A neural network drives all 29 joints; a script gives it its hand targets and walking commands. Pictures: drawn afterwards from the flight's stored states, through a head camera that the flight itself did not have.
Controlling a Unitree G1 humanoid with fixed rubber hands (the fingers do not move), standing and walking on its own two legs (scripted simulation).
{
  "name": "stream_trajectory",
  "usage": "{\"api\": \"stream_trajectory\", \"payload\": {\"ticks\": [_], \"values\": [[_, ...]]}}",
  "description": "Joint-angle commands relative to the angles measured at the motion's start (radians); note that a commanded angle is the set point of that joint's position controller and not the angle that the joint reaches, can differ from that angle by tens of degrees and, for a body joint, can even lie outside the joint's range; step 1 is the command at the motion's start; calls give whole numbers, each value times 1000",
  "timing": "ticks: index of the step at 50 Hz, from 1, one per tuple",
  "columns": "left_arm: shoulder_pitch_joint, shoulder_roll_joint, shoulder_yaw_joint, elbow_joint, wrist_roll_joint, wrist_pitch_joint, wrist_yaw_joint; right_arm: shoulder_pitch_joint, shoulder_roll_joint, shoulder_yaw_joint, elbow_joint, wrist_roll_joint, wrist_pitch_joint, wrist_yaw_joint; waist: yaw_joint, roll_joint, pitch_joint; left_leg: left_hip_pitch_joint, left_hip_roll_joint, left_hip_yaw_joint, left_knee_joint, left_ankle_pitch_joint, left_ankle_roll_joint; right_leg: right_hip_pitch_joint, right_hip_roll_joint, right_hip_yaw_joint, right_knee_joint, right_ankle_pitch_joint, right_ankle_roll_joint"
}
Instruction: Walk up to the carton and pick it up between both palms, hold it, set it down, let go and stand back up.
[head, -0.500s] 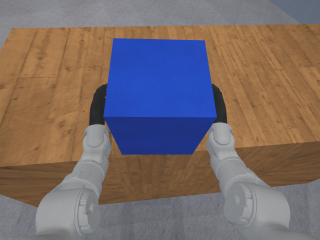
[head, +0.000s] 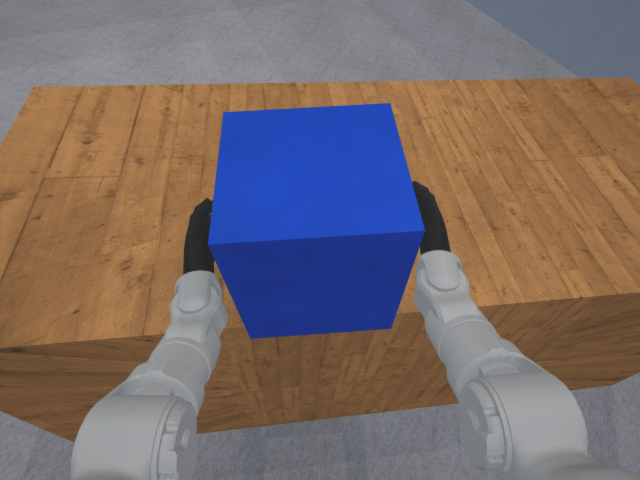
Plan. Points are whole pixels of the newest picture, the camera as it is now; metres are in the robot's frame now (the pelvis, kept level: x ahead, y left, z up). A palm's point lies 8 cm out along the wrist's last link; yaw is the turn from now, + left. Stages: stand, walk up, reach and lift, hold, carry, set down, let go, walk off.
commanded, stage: reach and lift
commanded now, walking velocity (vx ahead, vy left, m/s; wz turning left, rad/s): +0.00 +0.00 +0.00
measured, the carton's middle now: (314, 230) +0.46 +0.02 +0.04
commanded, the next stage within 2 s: hold in 1.84 s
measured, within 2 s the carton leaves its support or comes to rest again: neither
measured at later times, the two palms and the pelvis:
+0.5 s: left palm (185, 220) +0.38 +0.15 +0.15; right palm (478, 221) +0.38 -0.15 +0.16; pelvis -0.03 +0.00 +0.00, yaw +0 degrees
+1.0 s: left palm (170, 171) +0.39 +0.16 +0.21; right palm (494, 182) +0.38 -0.14 +0.22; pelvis -0.01 +0.01 +0.01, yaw +0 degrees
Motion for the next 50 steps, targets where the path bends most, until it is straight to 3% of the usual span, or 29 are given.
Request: {"api": "stream_trajectory", "payload": {"ticks": [1,2,4,7,9,10,14,15,19,20,22,23,25,27,28,30,31,33,36,38,41,43,45,47,49,50], "values": [[-859,-820,-531,-450,33,-8,-115,-562,882,473,-431,-15,-13,119,-9,144,-930,304,-86,-35,73,379,-36,591,44,-28,46,675,37],[-882,-807,-523,-487,40,7,-110,-532,886,476,-402,-2,11,116,-5,172,-899,350,-82,-30,73,388,-47,555,46,-22,37,634,34],[-880,-803,-541,-552,36,45,-105,-508,882,490,-429,41,52,104,-13,175,-873,384,-91,-35,69,394,-55,564,45,-24,24,629,33],[-856,-788,-537,-622,26,128,-102,-539,886,536,-503,106,126,91,8,133,-860,380,-96,-34,47,380,-45,623,43,-6,0,607,31],[-911,-767,-546,-642,2,185,-111,-572,879,540,-565,136,182,85,-7,105,-804,360,-100,-29,7,299,-37,627,44,4,-26,523,38],[-920,-787,-560,-667,-2,218,-107,-607,860,526,-595,155,207,88,-15,133,-810,384,-99,-35,-1,298,-40,617,42,-2,-41,489,32],[-1001,-757,-545,-727,-18,351,-89,-702,856,513,-653,233,347,103,20,103,-769,397,-109,-32,-50,157,-11,610,24,31,-81,304,32],[-1027,-741,-522,-759,-17,382,-82,-700,843,505,-653,241,377,104,5,91,-736,406,-112,-40,-55,147,-13,599,23,29,-88,282,27],[-1120,-727,-468,-733,-8,493,-82,-785,846,417,-578,246,487,120,-3,55,-541,379,-111,-35,-113,-53,11,526,8,38,-123,24,35],[-1176,-741,-469,-742,-5,514,-82,-848,849,408,-597,250,495,126,4,88,-540,377,-110,-32,-116,-69,11,517,5,40,-131,-22,24],[-1181,-752,-439,-728,-7,567,-83,-934,856,395,-627,277,521,126,12,52,-520,385,-110,-33,-125,-88,26,523,6,44,-140,-43,27],[-1166,-743,-404,-623,3,592,-90,-973,839,357,-609,268,536,128,1,31,-439,348,-110,-37,-137,-163,38,502,-5,55,-158,-132,27],[-1140,-742,-364,-566,15,633,-108,-1043,872,347,-642,285,553,125,27,4,-422,341,-109,-35,-140,-203,53,517,-20,84,-193,-223,20],[-1141,-735,-318,-553,28,656,-118,-1059,887,317,-639,294,571,126,24,-5,-394,357,-110,-38,-139,-192,55,520,-18,99,-208,-251,25],[-1151,-712,-275,-542,33,669,-120,-1086,892,311,-638,303,581,123,41,-12,-380,356,-114,-33,-141,-214,64,526,-24,104,-214,-271,28],[-1110,-702,-224,-482,56,694,-133,-1106,870,295,-618,283,594,120,44,-45,-358,356,-114,-32,-144,-211,68,544,-27,110,-224,-293,37],[-1099,-696,-197,-479,68,703,-139,-1083,865,272,-586,272,604,118,46,-29,-337,370,-113,-26,-151,-210,67,543,-28,109,-233,-295,32],[-1087,-711,-209,-498,66,729,-151,-1081,856,242,-586,273,612,111,11,-23,-289,400,-113,-25,-168,-195,68,548,-10,78,-232,-237,37],[-1011,-708,-177,-446,92,768,-174,-1020,804,196,-522,253,641,100,-14,3,-191,421,-112,-22,-203,-174,60,573,4,41,-232,-153,39],[-1049,-714,-177,-545,86,771,-180,-973,818,196,-504,264,652,94,-37,19,-200,449,-112,-22,-198,-103,51,613,15,26,-222,-61,40],[-1052,-734,-190,-572,65,778,-177,-1042,846,232,-592,298,653,85,-27,18,-269,439,-118,-32,-186,-72,54,652,10,32,-218,2,49],[-1089,-770,-238,-681,50,773,-161,-1030,846,261,-636,327,649,85,-27,71,-341,499,-108,-44,-156,34,34,669,27,22,-197,106,42],[-962,-762,-213,-634,72,799,-167,-982,828,290,-669,355,664,75,-33,50,-301,513,-117,-46,-147,100,29,711,28,24,-197,194,53],[-978,-770,-248,-710,69,817,-164,-944,798,308,-674,384,676,68,-45,84,-322,570,-110,-56,-136,146,13,709,39,16,-193,220,56],[-968,-737,-203,-686,94,832,-162,-942,784,297,-650,387,692,70,-23,74,-268,549,-111,-51,-151,101,18,684,37,13,-205,172,56],[-962,-752,-221,-692,97,837,-162,-922,779,295,-641,381,691,73,-31,91,-232,555,-107,-52,-154,109,13,670,40,5,-205,163,55]]}}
